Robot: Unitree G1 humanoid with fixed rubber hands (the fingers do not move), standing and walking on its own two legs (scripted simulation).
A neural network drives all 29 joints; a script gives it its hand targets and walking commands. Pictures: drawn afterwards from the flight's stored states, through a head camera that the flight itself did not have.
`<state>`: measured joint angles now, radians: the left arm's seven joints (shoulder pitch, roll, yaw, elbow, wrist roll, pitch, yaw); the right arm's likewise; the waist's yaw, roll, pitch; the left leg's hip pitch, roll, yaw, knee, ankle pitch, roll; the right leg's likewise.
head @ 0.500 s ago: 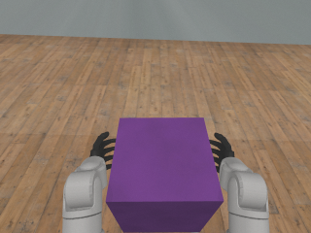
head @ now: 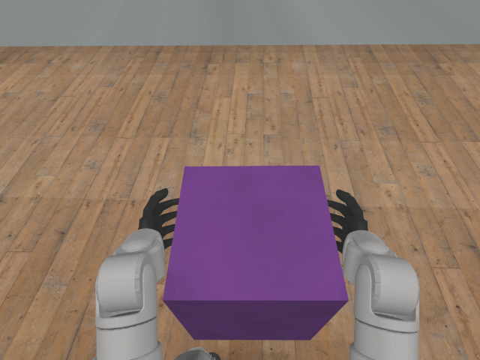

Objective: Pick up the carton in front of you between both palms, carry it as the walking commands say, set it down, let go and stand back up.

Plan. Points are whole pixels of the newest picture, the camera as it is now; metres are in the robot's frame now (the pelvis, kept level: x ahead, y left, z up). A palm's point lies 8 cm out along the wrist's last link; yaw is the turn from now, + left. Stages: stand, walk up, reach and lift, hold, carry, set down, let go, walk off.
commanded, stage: carry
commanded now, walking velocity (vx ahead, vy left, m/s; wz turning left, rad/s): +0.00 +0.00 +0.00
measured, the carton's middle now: (251, 259) +0.27 +0.00 +0.02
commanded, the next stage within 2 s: hold in 1.90 s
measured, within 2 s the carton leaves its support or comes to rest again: neither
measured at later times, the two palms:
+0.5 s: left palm (169, 172) +0.42 +0.15 +0.08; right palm (329, 175) +0.41 -0.15 +0.08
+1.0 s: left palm (175, 192) +0.39 +0.14 +0.06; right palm (337, 195) +0.38 -0.16 +0.06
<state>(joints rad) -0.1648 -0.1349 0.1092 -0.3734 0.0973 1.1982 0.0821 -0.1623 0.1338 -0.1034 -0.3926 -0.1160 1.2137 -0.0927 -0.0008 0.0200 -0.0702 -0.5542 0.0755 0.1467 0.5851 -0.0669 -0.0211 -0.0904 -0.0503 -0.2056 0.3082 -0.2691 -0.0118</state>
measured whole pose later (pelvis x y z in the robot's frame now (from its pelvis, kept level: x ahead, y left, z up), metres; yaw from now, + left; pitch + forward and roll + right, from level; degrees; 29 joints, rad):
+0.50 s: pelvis +0.15 +0.01 -0.01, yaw -2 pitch +4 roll +1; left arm -0.17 -0.13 0.12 -0.30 0.12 1.21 0.08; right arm -0.16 0.13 -0.11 -0.29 -0.11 1.20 -0.09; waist 0.00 -0.01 -0.15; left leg -0.36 0.05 0.22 0.55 -0.24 0.04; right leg -0.15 -0.07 -0.10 0.52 -0.40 0.04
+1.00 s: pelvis +0.12 +0.00 -0.02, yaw -2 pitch +2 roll +0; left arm -0.13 -0.13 0.11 -0.18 0.15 1.12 0.06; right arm -0.13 0.13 -0.11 -0.18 -0.14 1.11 -0.07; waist 0.00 -0.01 -0.13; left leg -0.35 0.08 0.21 0.55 -0.22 0.02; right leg -0.14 -0.04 -0.11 0.52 -0.41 0.00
